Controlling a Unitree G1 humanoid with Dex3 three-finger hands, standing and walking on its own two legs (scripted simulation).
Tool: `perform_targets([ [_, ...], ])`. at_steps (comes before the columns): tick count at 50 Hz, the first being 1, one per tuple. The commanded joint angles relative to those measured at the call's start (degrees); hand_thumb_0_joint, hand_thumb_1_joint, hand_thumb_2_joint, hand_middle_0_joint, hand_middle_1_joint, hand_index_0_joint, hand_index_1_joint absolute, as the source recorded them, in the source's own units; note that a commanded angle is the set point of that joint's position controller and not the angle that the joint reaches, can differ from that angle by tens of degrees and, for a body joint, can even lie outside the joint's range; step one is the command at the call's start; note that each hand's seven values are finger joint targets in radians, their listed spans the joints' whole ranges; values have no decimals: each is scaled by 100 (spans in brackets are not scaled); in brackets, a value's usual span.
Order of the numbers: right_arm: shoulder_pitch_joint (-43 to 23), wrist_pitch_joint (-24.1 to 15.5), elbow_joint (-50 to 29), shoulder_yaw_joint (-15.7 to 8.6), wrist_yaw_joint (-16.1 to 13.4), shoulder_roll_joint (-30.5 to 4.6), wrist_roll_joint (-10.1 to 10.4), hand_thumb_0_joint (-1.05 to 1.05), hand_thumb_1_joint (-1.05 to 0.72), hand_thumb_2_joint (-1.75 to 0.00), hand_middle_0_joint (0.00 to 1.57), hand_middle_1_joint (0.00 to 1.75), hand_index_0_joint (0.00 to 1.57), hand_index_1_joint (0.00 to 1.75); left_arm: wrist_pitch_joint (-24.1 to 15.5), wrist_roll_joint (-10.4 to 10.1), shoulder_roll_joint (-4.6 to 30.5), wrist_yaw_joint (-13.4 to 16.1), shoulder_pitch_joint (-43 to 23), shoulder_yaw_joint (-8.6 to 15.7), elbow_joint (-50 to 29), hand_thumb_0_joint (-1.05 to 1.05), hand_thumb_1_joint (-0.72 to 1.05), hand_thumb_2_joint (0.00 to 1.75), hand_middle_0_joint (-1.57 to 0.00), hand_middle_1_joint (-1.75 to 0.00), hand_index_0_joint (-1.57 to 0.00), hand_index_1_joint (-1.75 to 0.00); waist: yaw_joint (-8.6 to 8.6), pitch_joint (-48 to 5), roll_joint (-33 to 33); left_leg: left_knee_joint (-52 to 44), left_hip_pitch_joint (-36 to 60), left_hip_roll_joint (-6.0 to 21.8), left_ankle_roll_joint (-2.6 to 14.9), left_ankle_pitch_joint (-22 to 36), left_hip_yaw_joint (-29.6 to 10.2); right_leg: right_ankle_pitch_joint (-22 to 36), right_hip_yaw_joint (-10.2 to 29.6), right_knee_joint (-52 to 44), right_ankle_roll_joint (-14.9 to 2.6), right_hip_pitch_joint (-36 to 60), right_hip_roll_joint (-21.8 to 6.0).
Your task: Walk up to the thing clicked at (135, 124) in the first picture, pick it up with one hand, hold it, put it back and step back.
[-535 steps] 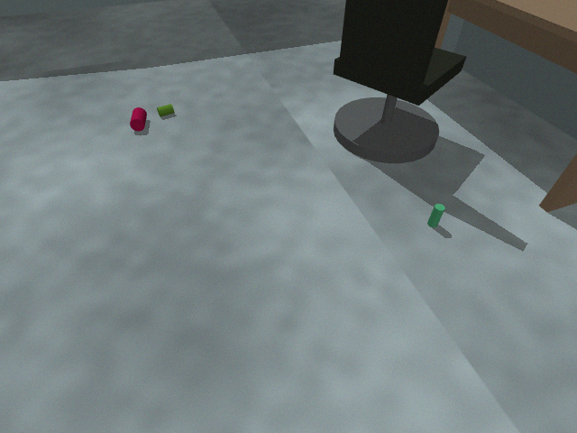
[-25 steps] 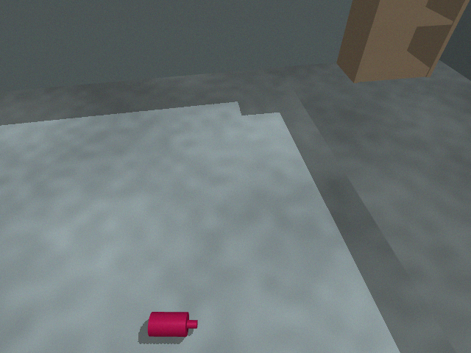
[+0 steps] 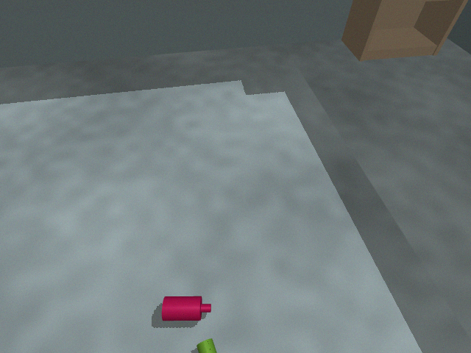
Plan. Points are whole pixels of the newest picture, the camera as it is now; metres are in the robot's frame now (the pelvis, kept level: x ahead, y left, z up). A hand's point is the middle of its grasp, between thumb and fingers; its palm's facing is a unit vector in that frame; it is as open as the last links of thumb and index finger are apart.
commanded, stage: walk up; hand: left
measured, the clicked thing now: (187, 308) +0.42 +0.18 -0.72
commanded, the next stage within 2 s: stand in 1.00 s
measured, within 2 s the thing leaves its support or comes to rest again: neither
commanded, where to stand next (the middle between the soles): +0.04 -0.03 m, yaw -1 degrees
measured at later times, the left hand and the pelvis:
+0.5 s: hand out of the picture +0.11 +0.24 -0.14, palm faces -0.05 -0.95 -0.32, open 7.4 cm; pelvis +0.01 +0.00 +0.02, yaw -2 degrees
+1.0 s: hand out of the picture +0.08 +0.24 -0.14, palm faces -0.04 -0.94 -0.33, open 7.4 cm; pelvis +0.00 -0.01 +0.02, yaw -2 degrees
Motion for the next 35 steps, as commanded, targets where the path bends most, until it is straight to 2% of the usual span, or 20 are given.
perform_targets([
  [1, 62, -129, -235, -245, -155, -1104, 70, 0, -90, -90, 20, 30, 20, 30, -155, -26, 1379, -58, -521, 203, -572, 0, 90, 90, -20, -30, -20, -30, -195, -838, -707, -553, 609, 111, 48, -97, -257, 1486, 1456, -916, -904, -199, -1491],
  [2, 86, -176, -141, -247, -143, -1189, 22, 0, -90, -90, 20, 30, 20, 30, -142, -64, 1193, -75, -603, 160, -555, 0, 90, 90, -20, -30, -20, -30, -217, -861, -623, -886, 718, 253, 71, 358, -389, 1531, 1233, -852, -662, -223, -1285],
  [3, -8, -240, -112, -264, -137, -1326, -3, 0, -90, -90, 20, 30, 20, 30, -126, -73, 1112, -80, -545, 140, -554, 0, 90, 90, -20, -30, -20, -30, -155, -901, -536, -1152, 780, 477, 166, 1087, -534, 1641, 963, -722, -415, -108, -986],
  [4, -122, -276, -53, -267, -130, -1420, -2, 0, -90, -90, 20, 30, 20, 30, -108, -83, 1070, -84, -470, 159, -449, 0, 90, 90, -20, -30, -20, -30, -65, -870, -419, -1213, 686, 680, 276, 1552, -696, 1581, 720, -620, -257, 45, -745],
  [5, -183, -308, -34, -234, -130, -1417, 14, 0, -90, -90, 20, 30, 20, 30, -108, -78, 1067, -89, -353, 163, -382, 0, 90, 90, -20, -30, -20, -30, 23, -923, -382, -1193, 688, 782, 335, 1893, -735, 1625, 678, -635, -198, 225, -698],
  [7, -157, -340, 45, -193, -146, -1390, 21, 0, -90, -90, 20, 30, 20, 30, -120, -72, 1030, -98, -429, 158, -359, 0, 90, 90, -20, -30, -20, -30, -27, -1060, -258, -1250, 707, 760, 290, 2386, -587, 1940, 698, -715, -213, 515, -711],
  [11, -341, -343, 136, -143, -148, -1310, 8, 0, -90, -90, 20, 30, 20, 30, -107, -98, 989, -104, -496, 138, -250, 0, 90, 90, -20, -30, -20, -30, 5, -1028, 110, -1528, 692, 705, 143, 2244, -472, 1932, 674, -866, -196, 703, -729],
  [23, -563, -332, 294, -116, -128, -1317, -37, 0, -90, -90, 20, 30, 20, 30, -124, -63, 997, -123, -584, 123, -20, 0, 90, 90, -20, -30, -20, -30, -5, -835, 57, -1821, 690, 680, 121, 1303, -361, 1559, 765, -1301, -149, 554, -744],
  [35, -457, -320, 388, -120, -115, -1327, -25, 0, -90, -90, 20, 30, 20, 30, -151, -49, 1023, -125, -517, 156, 78, 0, 90, 90, -20, -30, -20, -30, -43, -907, -99, -1777, 845, 682, 135, 1160, -311, 1477, 832, -1411, -151, 390, -749],
])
